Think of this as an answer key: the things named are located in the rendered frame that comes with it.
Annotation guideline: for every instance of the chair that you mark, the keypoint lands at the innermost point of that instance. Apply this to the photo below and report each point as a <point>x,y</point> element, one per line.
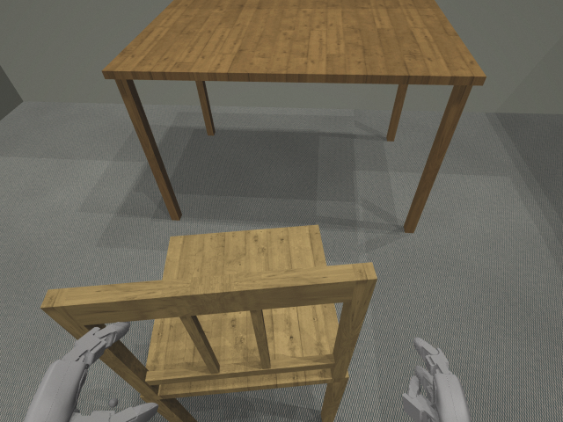
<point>235,311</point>

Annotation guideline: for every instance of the robot left hand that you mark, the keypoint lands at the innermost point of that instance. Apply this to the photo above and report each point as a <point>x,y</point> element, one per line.
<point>56,398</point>

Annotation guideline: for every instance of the table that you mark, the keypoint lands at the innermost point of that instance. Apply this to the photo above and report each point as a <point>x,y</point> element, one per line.
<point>300,41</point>

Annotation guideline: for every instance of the robot right hand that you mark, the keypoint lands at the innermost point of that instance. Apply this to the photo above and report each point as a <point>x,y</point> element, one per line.
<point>446,399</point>

